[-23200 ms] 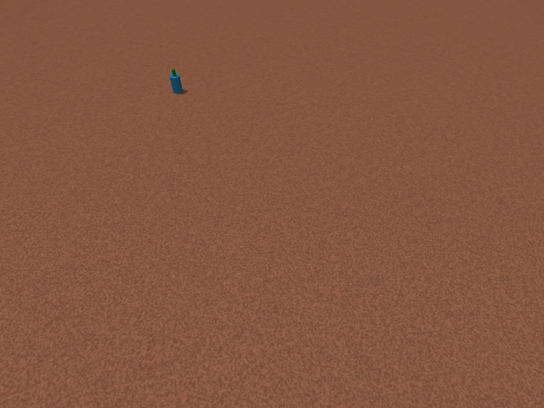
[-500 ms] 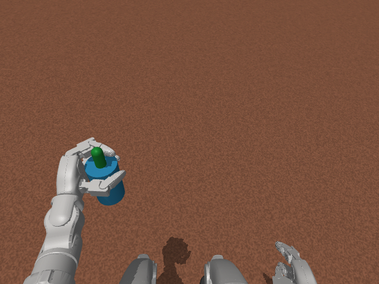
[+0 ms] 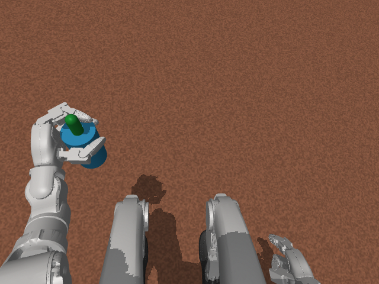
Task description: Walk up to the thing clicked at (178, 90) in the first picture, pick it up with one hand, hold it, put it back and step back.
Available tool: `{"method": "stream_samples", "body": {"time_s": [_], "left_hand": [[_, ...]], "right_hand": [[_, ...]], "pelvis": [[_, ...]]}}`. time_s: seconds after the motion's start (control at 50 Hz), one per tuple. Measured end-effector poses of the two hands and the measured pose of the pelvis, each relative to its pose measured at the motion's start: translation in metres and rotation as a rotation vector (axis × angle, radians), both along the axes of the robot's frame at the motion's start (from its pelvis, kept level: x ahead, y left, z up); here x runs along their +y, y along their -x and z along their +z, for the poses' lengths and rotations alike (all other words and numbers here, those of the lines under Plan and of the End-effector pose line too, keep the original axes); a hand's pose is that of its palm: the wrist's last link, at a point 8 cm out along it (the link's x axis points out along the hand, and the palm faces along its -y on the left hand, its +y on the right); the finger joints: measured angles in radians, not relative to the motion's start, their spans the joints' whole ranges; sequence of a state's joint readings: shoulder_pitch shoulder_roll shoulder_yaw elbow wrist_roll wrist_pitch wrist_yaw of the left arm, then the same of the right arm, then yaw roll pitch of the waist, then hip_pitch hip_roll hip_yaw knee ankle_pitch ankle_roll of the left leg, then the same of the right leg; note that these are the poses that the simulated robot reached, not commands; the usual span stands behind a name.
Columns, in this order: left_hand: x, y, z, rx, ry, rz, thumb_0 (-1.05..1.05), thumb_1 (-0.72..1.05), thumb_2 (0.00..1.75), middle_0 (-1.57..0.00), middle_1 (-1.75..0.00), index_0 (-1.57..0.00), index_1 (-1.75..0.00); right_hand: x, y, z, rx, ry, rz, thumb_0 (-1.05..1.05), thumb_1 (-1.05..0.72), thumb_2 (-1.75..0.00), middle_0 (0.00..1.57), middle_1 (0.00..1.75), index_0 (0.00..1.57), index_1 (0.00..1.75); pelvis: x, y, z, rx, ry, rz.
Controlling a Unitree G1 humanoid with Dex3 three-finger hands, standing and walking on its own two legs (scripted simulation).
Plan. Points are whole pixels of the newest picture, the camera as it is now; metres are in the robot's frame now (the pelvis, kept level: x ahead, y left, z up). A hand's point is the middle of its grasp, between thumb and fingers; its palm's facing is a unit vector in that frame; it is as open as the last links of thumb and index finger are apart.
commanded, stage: crouch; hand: left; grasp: from the side
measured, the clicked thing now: (83, 139) +0.40 +0.22 -0.06
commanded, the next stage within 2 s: lower in 1.02 s
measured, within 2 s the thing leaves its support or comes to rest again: neither
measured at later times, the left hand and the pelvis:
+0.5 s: hand (103, 148) +0.43 +0.21 -0.20, palm faces +0.13 -0.99 -0.04, open 7.2 cm; pelvis -0.04 +0.00 -0.15, yaw -3 degrees
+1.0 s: hand (107, 151) +0.44 +0.22 -0.28, palm faces +0.11 -0.99 -0.02, open 7.2 cm; pelvis -0.03 +0.00 -0.19, yaw -6 degrees
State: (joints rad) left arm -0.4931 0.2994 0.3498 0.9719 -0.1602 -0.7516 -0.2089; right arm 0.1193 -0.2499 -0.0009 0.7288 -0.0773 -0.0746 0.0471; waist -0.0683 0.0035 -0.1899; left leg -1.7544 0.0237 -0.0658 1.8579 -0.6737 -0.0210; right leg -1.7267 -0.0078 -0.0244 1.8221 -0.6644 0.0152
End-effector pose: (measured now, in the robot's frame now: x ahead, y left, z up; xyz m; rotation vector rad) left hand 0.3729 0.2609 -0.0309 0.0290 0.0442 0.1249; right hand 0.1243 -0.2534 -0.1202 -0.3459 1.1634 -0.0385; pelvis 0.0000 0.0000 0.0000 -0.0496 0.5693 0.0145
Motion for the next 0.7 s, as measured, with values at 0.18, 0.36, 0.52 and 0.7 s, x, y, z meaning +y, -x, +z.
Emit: {"method": "stream_samples", "body": {"time_s": [0.18, 0.36, 0.52, 0.7], "left_hand": [[-0.005, -0.003, -0.085, 0.001, -0.002, -0.016, -0.02, -0.11, 0.92, -0.79, -0.90, -1.00, -1.05], [0.000, -0.020, -0.139, -0.016, -0.012, 0.011, -0.03, -0.12, 0.93, -0.79, -0.90, -1.01, -1.05], [0.001, -0.034, -0.175, 0.013, 0.001, 0.001, -0.03, -0.12, 0.93, -0.79, -0.90, -1.01, -1.05], [0.003, -0.039, -0.211, 0.021, 0.009, -0.012, -0.03, -0.11, 0.92, -0.79, -0.90, -1.00, -1.05]], "right_hand": [[-0.006, 0.024, -0.066, 0.030, 0.027, 0.038, 0.01, -0.90, -0.91, 0.20, 0.30, 0.20, 0.30], [-0.015, 0.069, -0.114, 0.126, 0.064, 0.011, 0.01, -0.91, -0.91, 0.20, 0.30, 0.20, 0.30], [-0.016, 0.101, -0.136, 0.218, 0.077, -0.006, 0.01, -0.91, -0.91, 0.20, 0.30, 0.20, 0.30], [-0.018, 0.105, -0.145, 0.264, 0.108, 0.022, 0.01, -0.91, -0.91, 0.20, 0.30, 0.20, 0.30]], "pelvis": [[-0.002, 0.023, -0.073, -0.005, 0.009, -0.009], [-0.002, 0.035, -0.128, -0.039, 0.022, -0.018], [0.001, 0.036, -0.155, -0.058, 0.044, -0.031], [0.002, 0.033, -0.174, -0.074, 0.065, -0.043]]}}
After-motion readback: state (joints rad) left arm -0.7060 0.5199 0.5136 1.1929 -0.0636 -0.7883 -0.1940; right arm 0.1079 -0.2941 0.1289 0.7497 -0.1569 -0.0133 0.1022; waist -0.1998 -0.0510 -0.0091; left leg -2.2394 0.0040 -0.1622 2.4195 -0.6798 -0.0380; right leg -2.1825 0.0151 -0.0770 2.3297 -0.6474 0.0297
